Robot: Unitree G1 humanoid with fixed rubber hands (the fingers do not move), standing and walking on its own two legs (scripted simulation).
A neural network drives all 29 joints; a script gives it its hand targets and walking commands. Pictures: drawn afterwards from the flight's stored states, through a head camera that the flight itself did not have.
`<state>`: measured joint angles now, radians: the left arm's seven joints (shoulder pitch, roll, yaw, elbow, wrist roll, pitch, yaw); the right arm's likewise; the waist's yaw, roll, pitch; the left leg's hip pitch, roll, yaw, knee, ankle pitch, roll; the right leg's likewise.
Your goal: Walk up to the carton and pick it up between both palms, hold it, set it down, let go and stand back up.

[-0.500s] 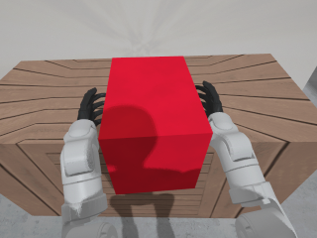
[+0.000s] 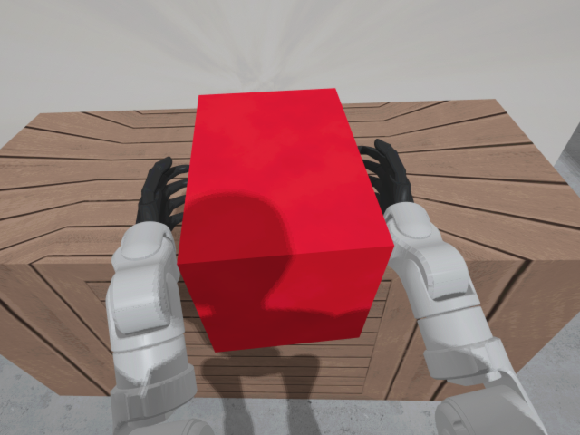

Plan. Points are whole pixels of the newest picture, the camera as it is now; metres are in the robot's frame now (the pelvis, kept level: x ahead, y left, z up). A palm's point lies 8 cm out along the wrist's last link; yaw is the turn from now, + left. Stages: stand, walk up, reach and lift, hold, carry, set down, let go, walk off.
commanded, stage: hold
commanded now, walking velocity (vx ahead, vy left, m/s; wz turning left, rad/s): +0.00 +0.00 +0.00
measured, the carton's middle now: (277, 214) +0.38 +0.01 +0.13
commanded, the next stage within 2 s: none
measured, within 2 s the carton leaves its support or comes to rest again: neither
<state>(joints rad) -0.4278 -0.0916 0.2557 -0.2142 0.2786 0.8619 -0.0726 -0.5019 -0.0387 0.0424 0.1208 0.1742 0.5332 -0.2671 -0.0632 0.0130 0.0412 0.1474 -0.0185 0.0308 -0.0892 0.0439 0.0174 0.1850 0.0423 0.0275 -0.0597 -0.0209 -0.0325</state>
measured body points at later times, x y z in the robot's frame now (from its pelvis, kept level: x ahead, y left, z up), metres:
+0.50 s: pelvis +0.00 +0.00 +0.00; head -0.02 -0.01 +0.45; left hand +0.35 +0.15 +0.17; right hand +0.36 -0.14 +0.15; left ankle +0.01 +0.11 -0.76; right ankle -0.02 -0.09 -0.76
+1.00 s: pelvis +0.00 +0.00 +0.00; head -0.03 -0.01 +0.45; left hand +0.34 +0.16 +0.18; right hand +0.35 -0.14 +0.17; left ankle +0.01 +0.11 -0.76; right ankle -0.02 -0.09 -0.76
